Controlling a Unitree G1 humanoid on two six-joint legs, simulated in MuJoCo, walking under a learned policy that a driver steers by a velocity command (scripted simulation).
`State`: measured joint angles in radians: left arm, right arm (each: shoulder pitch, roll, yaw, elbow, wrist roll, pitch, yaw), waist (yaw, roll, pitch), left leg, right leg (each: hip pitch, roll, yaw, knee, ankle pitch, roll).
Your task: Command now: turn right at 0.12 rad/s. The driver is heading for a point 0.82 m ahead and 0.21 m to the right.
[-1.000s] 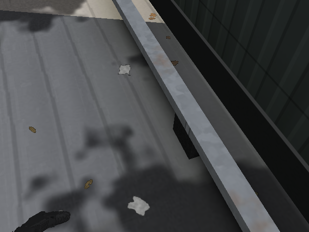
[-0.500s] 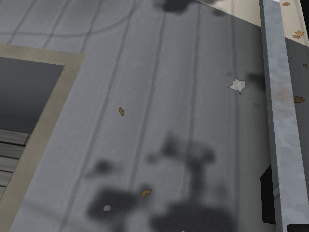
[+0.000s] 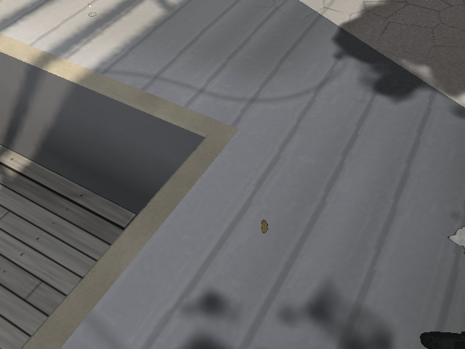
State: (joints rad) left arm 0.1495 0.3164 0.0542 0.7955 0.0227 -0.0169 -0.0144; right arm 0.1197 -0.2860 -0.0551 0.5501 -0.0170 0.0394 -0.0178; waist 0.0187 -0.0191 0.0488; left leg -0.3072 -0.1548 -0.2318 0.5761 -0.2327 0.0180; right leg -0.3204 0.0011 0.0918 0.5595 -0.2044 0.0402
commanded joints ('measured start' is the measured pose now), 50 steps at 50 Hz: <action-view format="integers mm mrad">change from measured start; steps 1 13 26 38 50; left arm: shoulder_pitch -142 1 -52 -314 89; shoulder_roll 149 186 87 -14 -24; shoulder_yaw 5 80 38 -26 23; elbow -93 -95 -164 -336 -102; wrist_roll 21 -65 -61 -59 -5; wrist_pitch -26 39 -22 -91 -88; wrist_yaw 5 47 -2 -74 -20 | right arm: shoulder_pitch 180 22 216 417 361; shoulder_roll -97 -66 -118 -139 36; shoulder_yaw -21 -47 -43 -16 4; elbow -22 11 90 253 216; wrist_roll -30 39 2 48 73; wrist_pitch -12 -41 -140 -116 -73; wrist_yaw -6 -2 -12 19 13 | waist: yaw -156 1 -100 -102 -33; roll -165 -163 109 76 -120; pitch -23 -155 66 187 -36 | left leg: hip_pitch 64 -7 401 424 -312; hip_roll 53 33 386 456 360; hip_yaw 63 84 52 169 118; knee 71 -29 -438 -511 809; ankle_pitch -219 -193 -111 377 37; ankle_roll -43 -75 80 176 11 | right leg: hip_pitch -30 275 -669 -527 157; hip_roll -235 -127 -80 -66 -283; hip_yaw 325 510 39 -122 58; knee -258 -212 638 147 -342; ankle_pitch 235 190 85 96 -107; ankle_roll -203 -204 -9 -73 -140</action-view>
